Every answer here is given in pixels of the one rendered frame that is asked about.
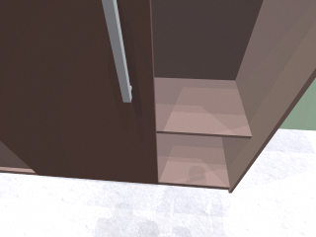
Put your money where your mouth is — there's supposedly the handle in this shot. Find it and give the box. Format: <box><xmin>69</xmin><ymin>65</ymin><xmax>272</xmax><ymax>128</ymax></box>
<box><xmin>102</xmin><ymin>0</ymin><xmax>132</xmax><ymax>103</ymax></box>

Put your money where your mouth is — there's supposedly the wardrobe door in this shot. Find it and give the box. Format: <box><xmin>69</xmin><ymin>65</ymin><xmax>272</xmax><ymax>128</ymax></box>
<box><xmin>0</xmin><ymin>141</ymin><xmax>31</xmax><ymax>169</ymax></box>
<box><xmin>0</xmin><ymin>0</ymin><xmax>159</xmax><ymax>185</ymax></box>

